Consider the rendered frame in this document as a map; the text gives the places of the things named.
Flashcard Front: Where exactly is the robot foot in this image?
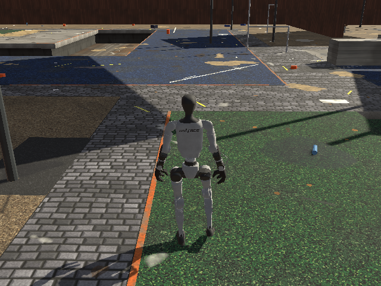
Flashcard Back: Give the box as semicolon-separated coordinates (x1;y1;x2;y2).
177;230;185;245
206;226;215;237

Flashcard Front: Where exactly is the right robot upper arm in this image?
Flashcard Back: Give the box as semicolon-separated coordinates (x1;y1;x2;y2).
202;120;218;153

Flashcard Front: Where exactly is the left robot upper arm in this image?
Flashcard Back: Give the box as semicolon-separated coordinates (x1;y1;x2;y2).
161;120;177;154

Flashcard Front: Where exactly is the right robot hand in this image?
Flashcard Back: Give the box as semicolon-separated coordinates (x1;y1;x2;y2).
213;169;226;184

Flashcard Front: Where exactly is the left robot hand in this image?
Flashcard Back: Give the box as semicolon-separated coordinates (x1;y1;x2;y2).
155;168;168;182

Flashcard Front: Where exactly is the right robot forearm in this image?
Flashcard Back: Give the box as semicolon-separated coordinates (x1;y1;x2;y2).
213;144;225;171

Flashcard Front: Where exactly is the left robot forearm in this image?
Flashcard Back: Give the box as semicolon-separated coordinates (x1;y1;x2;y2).
156;145;167;170

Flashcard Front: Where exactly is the left robot foot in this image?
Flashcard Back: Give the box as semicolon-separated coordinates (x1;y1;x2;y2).
177;230;185;245

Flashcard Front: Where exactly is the right robot foot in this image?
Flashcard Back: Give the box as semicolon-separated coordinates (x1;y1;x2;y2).
206;226;215;237

